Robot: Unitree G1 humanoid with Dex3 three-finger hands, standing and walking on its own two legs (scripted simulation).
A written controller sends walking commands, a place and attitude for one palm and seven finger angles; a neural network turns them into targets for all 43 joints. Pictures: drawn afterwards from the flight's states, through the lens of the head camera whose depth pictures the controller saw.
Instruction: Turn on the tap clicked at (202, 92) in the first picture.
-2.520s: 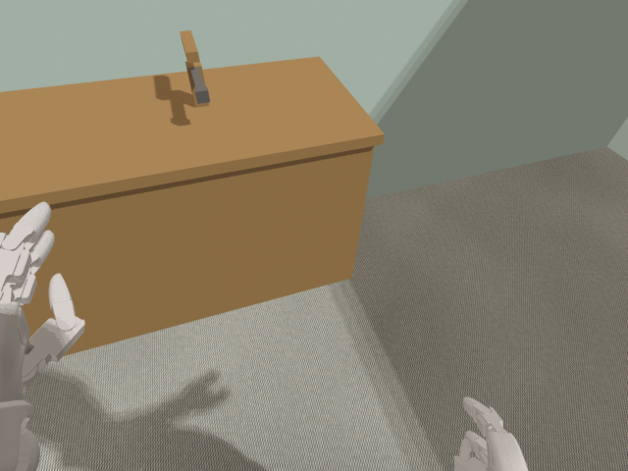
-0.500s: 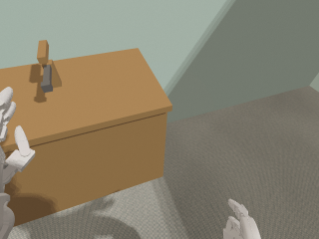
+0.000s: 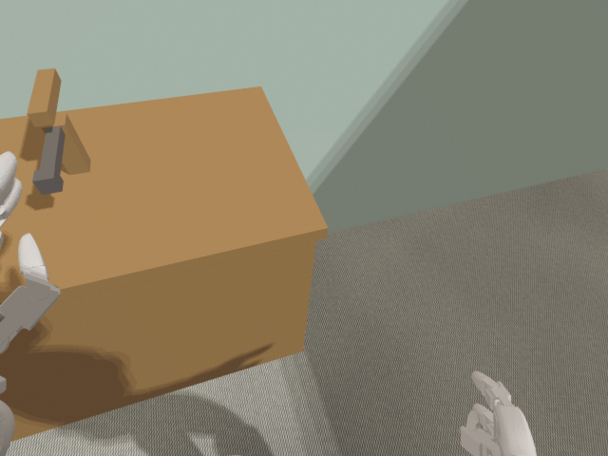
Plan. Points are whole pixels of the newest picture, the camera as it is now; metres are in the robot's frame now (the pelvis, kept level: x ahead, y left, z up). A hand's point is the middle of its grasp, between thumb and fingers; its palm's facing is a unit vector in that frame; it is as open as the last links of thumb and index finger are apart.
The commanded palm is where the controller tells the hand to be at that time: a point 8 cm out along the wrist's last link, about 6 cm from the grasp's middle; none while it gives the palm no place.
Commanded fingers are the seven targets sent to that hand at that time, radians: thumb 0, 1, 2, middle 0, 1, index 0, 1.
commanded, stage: come to a stop and stand still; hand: left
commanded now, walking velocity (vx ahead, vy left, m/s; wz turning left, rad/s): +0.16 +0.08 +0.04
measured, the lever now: (48, 181) +0.46 +0.42 +0.07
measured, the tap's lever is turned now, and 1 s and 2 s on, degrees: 0 0 0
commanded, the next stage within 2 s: look again from close up in 1.64 s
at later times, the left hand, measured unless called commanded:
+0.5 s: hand (105, 276) +0.24 +0.21 +0.18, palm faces +0.40 -0.80 -0.44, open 7.5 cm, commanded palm +0.17 +0.25 +0.19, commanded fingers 0.00 0.90 0.90 -0.20 -0.30 -0.20 -0.30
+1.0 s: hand out of the picture +0.19 +0.30 +0.18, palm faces +0.50 -0.80 -0.34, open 7.5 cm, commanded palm +0.13 +0.31 +0.19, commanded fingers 0.00 0.90 0.90 -0.20 -0.30 -0.20 -0.30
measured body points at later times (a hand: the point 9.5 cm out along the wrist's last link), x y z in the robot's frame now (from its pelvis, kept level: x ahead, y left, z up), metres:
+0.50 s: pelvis +0.02 -0.03 +0.01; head +0.05 -0.04 +0.46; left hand +0.21 +0.25 +0.20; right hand +0.20 -0.27 -0.08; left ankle +0.00 +0.10 -0.70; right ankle +0.06 -0.12 -0.72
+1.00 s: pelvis -0.01 +0.02 +0.01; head -0.01 +0.04 +0.46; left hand +0.16 +0.34 +0.20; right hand +0.15 -0.17 -0.07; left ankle +0.00 +0.10 -0.72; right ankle +0.06 -0.11 -0.72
